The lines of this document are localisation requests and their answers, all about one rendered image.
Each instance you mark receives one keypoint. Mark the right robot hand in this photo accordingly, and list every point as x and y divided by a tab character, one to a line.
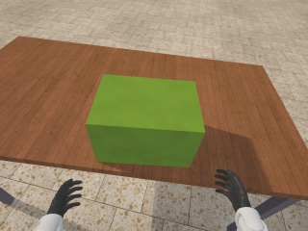
235	189

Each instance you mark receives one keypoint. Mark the left robot hand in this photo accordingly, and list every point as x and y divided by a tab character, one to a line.
59	204

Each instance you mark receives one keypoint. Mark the carton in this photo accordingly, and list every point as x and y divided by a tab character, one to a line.
145	121

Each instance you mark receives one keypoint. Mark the robot left forearm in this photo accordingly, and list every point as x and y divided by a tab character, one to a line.
50	222

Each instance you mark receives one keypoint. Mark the table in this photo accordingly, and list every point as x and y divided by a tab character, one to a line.
47	88

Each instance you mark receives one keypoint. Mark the robot right forearm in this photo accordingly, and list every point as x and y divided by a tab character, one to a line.
248	219

